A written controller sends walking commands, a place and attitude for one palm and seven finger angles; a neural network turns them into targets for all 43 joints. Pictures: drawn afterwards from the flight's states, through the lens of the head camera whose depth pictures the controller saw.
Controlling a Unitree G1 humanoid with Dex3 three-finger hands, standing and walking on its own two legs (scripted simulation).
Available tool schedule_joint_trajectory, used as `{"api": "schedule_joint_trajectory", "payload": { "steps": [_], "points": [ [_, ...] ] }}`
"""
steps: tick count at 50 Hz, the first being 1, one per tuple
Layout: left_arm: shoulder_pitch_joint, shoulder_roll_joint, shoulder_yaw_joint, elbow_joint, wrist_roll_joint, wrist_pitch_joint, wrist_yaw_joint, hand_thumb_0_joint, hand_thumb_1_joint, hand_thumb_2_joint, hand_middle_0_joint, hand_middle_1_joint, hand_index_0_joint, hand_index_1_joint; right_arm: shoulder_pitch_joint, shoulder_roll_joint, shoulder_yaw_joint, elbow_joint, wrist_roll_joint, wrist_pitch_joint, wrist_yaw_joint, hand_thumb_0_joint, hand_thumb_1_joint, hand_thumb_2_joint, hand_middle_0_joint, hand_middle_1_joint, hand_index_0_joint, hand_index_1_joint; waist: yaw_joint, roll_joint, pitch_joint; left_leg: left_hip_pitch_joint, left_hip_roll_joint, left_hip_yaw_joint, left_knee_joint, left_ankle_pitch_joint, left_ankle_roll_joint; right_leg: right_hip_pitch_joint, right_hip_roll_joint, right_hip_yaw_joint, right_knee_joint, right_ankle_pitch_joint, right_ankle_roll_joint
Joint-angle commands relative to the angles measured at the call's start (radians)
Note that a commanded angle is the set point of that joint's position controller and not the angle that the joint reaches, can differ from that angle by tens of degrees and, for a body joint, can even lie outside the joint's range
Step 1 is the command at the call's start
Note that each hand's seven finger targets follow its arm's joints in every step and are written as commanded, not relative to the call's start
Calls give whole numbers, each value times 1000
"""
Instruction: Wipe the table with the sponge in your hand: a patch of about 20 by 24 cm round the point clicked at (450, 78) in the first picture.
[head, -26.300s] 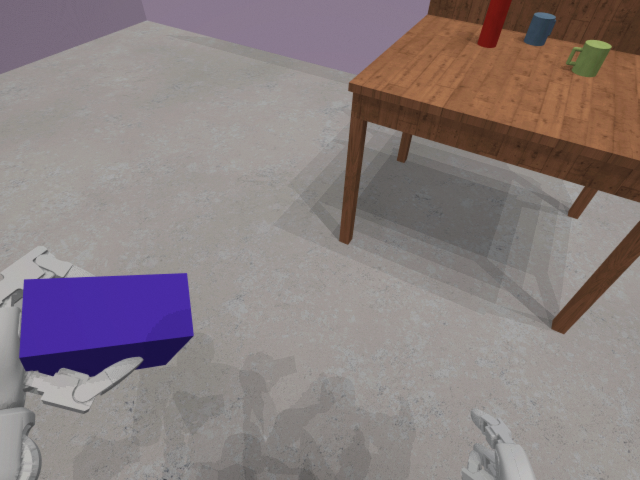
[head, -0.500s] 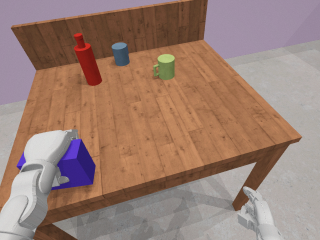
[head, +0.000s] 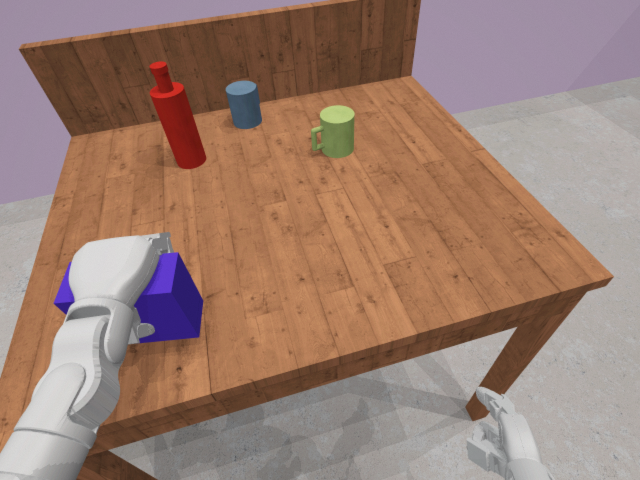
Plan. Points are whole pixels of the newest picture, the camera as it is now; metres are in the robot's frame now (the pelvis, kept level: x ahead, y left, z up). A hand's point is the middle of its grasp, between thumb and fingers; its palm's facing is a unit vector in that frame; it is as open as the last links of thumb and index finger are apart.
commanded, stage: move the sponge above the wiping area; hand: left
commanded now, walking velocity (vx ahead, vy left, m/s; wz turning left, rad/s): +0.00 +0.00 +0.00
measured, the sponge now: (144, 309) +0.28 +0.30 +0.04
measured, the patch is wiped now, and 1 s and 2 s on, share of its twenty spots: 0.00 0.00 0.00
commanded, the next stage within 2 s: none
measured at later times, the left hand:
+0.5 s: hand (115, 275) +0.30 +0.32 +0.09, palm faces +0.06 +0.01 -1.00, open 9.7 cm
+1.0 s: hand (91, 270) +0.30 +0.35 +0.11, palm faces +0.06 +0.00 -1.00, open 9.7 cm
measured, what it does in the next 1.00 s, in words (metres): stands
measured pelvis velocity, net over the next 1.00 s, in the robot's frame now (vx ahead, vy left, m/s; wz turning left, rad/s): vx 0.00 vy -0.01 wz -0.02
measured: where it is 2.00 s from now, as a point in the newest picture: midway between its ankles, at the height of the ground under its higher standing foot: outside the picture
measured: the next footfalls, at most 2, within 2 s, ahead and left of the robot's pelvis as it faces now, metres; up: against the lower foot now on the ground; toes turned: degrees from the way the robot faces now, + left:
none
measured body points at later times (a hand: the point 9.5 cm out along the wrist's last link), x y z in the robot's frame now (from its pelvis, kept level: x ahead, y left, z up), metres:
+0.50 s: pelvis +0.01 -0.02 +0.00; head +0.02 -0.04 +0.45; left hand +0.29 +0.32 +0.15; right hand +0.21 -0.25 -0.11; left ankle +0.01 +0.08 -0.74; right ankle -0.01 -0.11 -0.74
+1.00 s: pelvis +0.00 -0.01 +0.00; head +0.00 -0.05 +0.45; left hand +0.29 +0.34 +0.16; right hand +0.21 -0.23 -0.11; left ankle +0.01 +0.08 -0.74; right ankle -0.01 -0.11 -0.74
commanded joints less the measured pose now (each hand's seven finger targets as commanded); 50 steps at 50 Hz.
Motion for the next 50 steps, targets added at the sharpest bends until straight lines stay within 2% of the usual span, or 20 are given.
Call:
{"api": "schedule_joint_trajectory", "payload": {
  "steps": [1, 5, 8, 12, 14, 15, 16, 17, 20, 23, 25, 29, 31, 33, 35, 38, 40, 41, 44, 50],
  "points": [
    [-313, 252, 208, -55, -14, 128, 106, 0, 100, 1300, -1200, -1600, -1200, -1600, -175, -125, -40, -138, 14, -24, 2, 0, -900, -900, 200, 300, 200, 300, -2, 42, -248, 114, 49, -80, -68, 234, -48, 18, 1, 41, -53, 151, -50],
    [-221, 224, 138, 72, -45, 241, 17, 0, 100, 1300, -1200, -1600, -1200, -1600, -214, -151, -27, -154, 35, 7, 9, 0, -900, -900, 200, 300, 200, 300, -16, -64, -202, 63, 29, -66, -74, 203, -33, 45, -4, 67, -69, 188, -42],
    [-299, 178, 37, 25, -41, 221, -76, 0, 100, 1300, -1200, -1600, -1200, -1600, -183, -153, -29, -179, 44, 12, 6, 0, -900, -900, 200, 300, 200, 300, -65, -107, -231, 81, 25, -63, -43, 205, -2, 45, -13, 45, -62, 230, -25],
    [-348, 310, 155, -95, -15, 44, -100, 0, 100, 1300, -1200, -1600, -1200, -1600, -138, -137, -35, -179, 24, -17, -8, 0, -900, -900, 200, 300, 200, 300, -56, -73, -324, 140, 18, -64, 0, 249, 22, 67, -6, 67, -46, 281, -27],
    [-370, 358, 219, -130, 1, -43, -58, 0, 100, 1300, -1200, -1600, -1200, -1600, -114, -132, -44, -168, 9, -26, -18, 0, -900, -900, 200, 300, 200, 300, -44, -11, -331, 166, 22, -68, 6, 285, 18, 47, -4, 75, -40, 295, -34],
    [-373, 458, 317, -152, 14, -71, -25, 0, 100, 1300, -1200, -1600, -1200, -1600, -120, -140, -45, -163, 5, -34, -22, 0, -900, -900, 200, 300, 200, 300, -25, 36, -331, 160, 20, -80, 7, 285, 13, 49, 6, 109, -39, 293, -50],
    [-378, 402, 287, -165, 26, -93, 7, 0, 100, 1300, -1200, -1600, -1200, -1600, -109, -122, -45, -159, 0, -40, -25, 0, -900, -900, 200, 300, 200, 300, -27, 71, -339, 161, 25, -68, 7, 314, 9, 49, -3, 79, -29, 298, -46],
    [-329, 447, 355, -127, 36, -100, 45, 0, 100, 1300, -1200, -1600, -1200, -1600, -93, -129, -57, -145, -2, -41, -24, 0, -900, -900, 200, 300, 200, 300, -10, 88, -318, 156, 27, -74, 5, 338, 1, 39, 0, 91, -32, 297, -55],
    [-306, 457, 402, -38, 21, -47, 116, 0, 100, 1300, -1200, -1600, -1200, -1600, -111, -146, -67, -127, 5, -31, -14, 0, -900, -900, 200, 300, 200, 300, 6, 89, -263, 113, 24, -68, -2, 321, -15, 25, 3, 123, -44, 289, -68],
    [-271, 348, 310, 41, -38, 43, 122, 0, 100, 1300, -1200, -1600, -1200, -1600, -128, -150, -70, -131, 26, -24, -1, 0, -900, -900, 200, 300, 200, 300, -13, 23, -261, 71, 31, -45, -14, 272, -19, 46, -14, 79, -42, 280, -43],
    [-195, 348, 298, 97, -60, 105, 84, 0, 100, 1300, -1200, -1600, -1200, -1600, -164, -160, -61, -138, 36, -15, 4, 0, -900, -900, 200, 300, 200, 300, -7, -18, -254, 56, 21, -41, -17, 260, -15, 76, -16, 97, -42, 304, -41],
    [-198, 229, 113, 75, -73, 135, -43, 0, 100, 1300, -1200, -1600, -1200, -1600, -149, -163, -55, -166, 49, -1, 5, 0, -900, -900, 200, 300, 200, 300, -66, -94, -227, 50, 18, -46, -10, 221, 8, 53, -21, 70, -50, 311, -18],
    [-254, 203, 75, 22, -73, 85, -81, 0, 100, 1300, -1200, -1600, -1200, -1600, -140, -153, -49, -179, 42, -14, -4, 0, -900, -900, 200, 300, 200, 300, -82, -97, -224, 73, 19, -47, 1, 200, 21, 29, -13, 65, -57, 285, -18],
    [-333, 277, 131, -19, -52, 3, -80, 0, 100, 1300, -1200, -1600, -1200, -1600, -113, -153, -52, -166, 31, -23, -11, 0, -900, -900, 200, 300, 200, 300, -82, -94, -253, 90, 17, -58, 4, 187, 25, 15, -10, 73, -61, 255, -18],
    [-418, 389, 235, -120, -23, -79, -37, 0, 100, 1300, -1200, -1600, -1200, -1600, -121, -142, -51, -169, 20, -41, -24, 0, -900, -900, 200, 300, 200, 300, -57, -24, -289, 131, 19, -71, 5, 195, 25, 5, 2, 105, -58, 229, -34],
    [-415, 427, 320, -150, 41, -144, 72, 0, 100, 1300, -1200, -1600, -1200, -1600, -89, -132, -68, -143, 0, -56, -30, 0, -900, -900, 200, 300, 200, 300, -23, 95, -348, 169, 34, -84, 0, 299, 0, 3, 1, 81, -30, 236, -49],
    [-398, 510, 422, -110, 54, -112, 138, 0, 100, 1300, -1200, -1600, -1200, -1600, -106, -139, -69, -133, 0, -52, -25, 0, -900, -900, 200, 300, 200, 300, 6, 154, -331, 146, 30, -92, -11, 294, -18, 9, 12, 115, -37, 212, -69],
    [-409, 413, 351, -78, 43, -80, 160, 0, 100, 1300, -1200, -1600, -1200, -1600, -107, -123, -67, -128, 6, -48, -19, 0, -900, -900, 200, 300, 200, 300, -7, 149, -325, 128, 36, -72, -12, 292, -25, 8, 2, 83, -28, 213, -62],
    [-303, 346, 312, 67, -30, 61, 171, 0, 100, 1300, -1200, -1600, -1200, -1600, -145, -144, -66, -117, 26, -27, 0, 0, -900, -900, 200, 300, 200, 300, 5, 28, -272, 70, 34, -50, -30, 248, -36, 37, -7, 79, -47, 226, -49],
    [-244, 195, 61, 209, -79, 254, -55, 0, 100, 1300, -1200, -1600, -1200, -1600, -190, -167, -32, -166, 68, 19, 7, 0, -900, -900, 200, 300, 200, 300, -65, -124, -147, 10, 22, -50, -53, 135, -3, 21, -13, 64, -78, 191, -22]
  ]
}}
